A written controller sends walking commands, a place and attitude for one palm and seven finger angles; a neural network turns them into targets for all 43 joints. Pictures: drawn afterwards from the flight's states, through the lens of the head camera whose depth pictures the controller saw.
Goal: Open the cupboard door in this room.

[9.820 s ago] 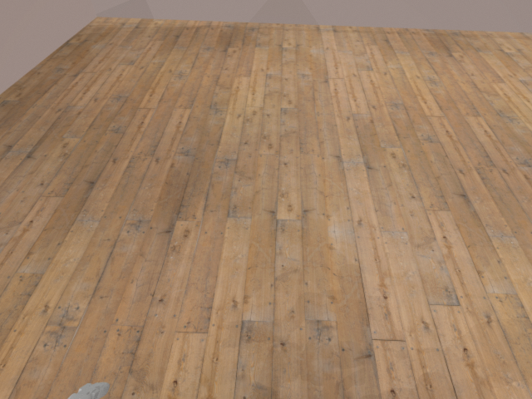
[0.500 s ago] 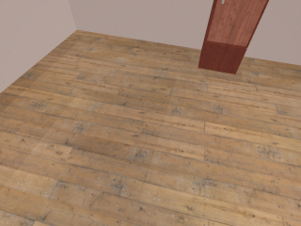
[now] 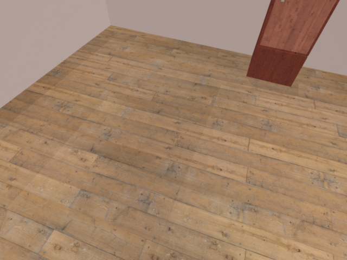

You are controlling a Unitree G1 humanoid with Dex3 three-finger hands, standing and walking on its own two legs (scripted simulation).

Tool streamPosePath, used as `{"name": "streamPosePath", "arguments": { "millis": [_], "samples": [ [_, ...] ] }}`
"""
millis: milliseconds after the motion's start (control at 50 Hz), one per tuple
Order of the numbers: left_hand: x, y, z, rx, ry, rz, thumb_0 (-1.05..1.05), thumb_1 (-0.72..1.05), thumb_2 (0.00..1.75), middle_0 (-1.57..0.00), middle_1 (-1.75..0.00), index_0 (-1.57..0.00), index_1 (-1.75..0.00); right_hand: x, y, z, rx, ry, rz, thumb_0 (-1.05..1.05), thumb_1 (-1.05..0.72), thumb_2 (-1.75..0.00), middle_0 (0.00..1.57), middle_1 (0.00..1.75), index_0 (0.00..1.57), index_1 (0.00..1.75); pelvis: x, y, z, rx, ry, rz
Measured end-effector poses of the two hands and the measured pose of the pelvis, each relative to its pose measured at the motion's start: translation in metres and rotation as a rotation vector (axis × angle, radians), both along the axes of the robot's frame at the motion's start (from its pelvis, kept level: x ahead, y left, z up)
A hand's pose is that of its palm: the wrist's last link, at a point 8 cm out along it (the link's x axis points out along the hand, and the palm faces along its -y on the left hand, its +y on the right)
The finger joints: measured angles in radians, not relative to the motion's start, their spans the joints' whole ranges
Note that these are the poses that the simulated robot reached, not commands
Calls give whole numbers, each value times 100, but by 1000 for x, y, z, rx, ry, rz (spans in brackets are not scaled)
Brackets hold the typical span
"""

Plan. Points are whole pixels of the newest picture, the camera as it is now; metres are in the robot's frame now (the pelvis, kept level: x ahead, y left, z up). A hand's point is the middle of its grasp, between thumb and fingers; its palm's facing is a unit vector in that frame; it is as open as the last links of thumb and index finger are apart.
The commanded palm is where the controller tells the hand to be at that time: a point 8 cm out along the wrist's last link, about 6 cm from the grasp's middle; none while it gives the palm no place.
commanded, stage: turn or walk to find it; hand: left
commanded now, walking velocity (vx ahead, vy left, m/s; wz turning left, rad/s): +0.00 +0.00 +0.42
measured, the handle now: out of the picture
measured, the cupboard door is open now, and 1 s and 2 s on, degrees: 0 0 0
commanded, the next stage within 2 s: stand and wait in 0.10 s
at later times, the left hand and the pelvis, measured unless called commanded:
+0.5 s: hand out of the picture -0.04 +0.17 -0.16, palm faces +0.13 -0.96 -0.26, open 7.4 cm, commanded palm none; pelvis -0.06 -0.03 +0.01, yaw +7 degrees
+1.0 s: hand out of the picture -0.16 +0.16 -0.17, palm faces +0.27 -0.94 -0.20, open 7.4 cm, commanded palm none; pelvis -0.10 -0.02 +0.01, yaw +13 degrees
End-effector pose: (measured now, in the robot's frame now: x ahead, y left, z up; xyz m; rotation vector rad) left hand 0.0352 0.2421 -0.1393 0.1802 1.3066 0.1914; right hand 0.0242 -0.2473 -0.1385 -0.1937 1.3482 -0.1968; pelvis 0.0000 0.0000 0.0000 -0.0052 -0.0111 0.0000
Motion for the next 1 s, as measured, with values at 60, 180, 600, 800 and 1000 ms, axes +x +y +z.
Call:
{"name": "streamPosePath", "arguments": {
  "millis": [60, 180, 600, 800, 1000],
  "samples": [
    [-16, 6, -5, -5, -10, 22, 0, 90, 90, -20, -30, -20, -30, 1, 4, -1, -1, -13, 34, 0, -90, -89, 20, 30, 20, 29, -13, 3, -4, -10, -4, 37],
    [-45, 20, -9, -10, 18, 61, 0, 90, 90, -20, -30, -20, -30, 1, 19, 6, 2, -61, 94, 0, -90, -89, 20, 30, 20, 29, -35, 10, -3, -2, -1, 70],
    [-110, -52, 21, 2, -8, 145, 0, 90, 90, -20, -30, -20, -30, -33, -21, -5, 91, 4, 128, 0, -90, -89, 20, 30, 20, 29, -67, -39, 11, 31, -10, 155],
    [-167, -49, 9, -28, 43, 239, 0, 91, 90, -21, -30, -20, -30, -29, -19, 4, 28, 25, 221, 1, -91, -89, 20, 30, 19, 29, -86, -31, 9, 13, 3, 219],
    [-206, -32, -1, -55, 120, 271, 0, 91, 90, -20, -30, -20, -30, -25, 19, 12, 28, -66, 265, 1, -93, -89, 20, 30, 20, 29, -100, -16, 9, 18, -18, 224]
  ]
}}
